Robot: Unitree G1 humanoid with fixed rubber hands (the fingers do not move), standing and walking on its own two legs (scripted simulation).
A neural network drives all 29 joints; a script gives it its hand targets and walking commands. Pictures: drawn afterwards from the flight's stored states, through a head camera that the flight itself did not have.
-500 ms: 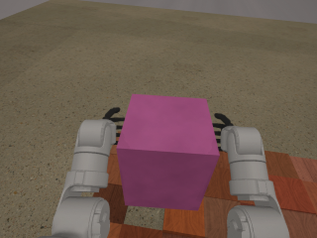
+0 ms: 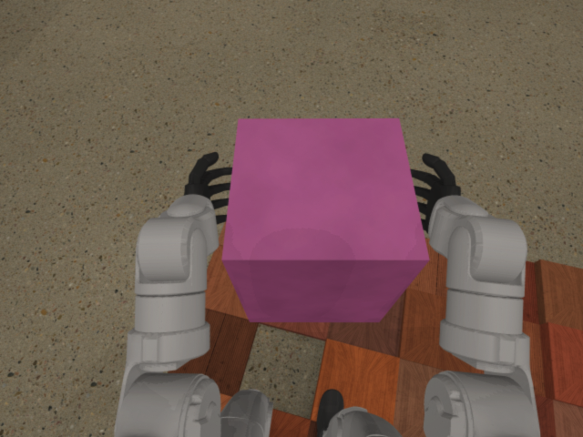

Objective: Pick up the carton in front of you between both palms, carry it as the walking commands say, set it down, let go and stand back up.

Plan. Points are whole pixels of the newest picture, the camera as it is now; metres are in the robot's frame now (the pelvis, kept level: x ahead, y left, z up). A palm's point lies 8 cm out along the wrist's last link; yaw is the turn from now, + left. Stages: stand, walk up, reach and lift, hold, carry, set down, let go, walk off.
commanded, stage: carry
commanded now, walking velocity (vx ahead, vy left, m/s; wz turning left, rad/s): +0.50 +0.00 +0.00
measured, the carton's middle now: (316, 231) +0.38 +0.01 -0.02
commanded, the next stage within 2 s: none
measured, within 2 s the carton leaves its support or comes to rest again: neither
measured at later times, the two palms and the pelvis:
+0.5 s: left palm (218, 51) +0.66 +0.19 +0.06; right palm (401, 70) +0.63 -0.10 +0.08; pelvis +0.31 +0.08 -0.06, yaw -2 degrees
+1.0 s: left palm out of the picture +0.97 +0.27 +0.07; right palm out of the picture +1.00 -0.03 +0.06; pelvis +0.64 +0.07 -0.03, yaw +2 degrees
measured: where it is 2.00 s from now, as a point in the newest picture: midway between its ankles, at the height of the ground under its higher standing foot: (311, 144)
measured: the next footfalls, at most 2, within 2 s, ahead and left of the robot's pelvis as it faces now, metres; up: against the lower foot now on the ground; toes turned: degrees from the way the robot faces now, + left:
left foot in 0.26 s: +0.27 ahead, +0.11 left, -0.06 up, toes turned +0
right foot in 0.74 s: +0.64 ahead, +0.05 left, -0.03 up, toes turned -4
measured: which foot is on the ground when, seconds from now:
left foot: up 0.00-0.24, down 0.26-0.74, up 0.76-1.00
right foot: down 0.00-0.26, up 0.28-0.72, down 0.74-1.00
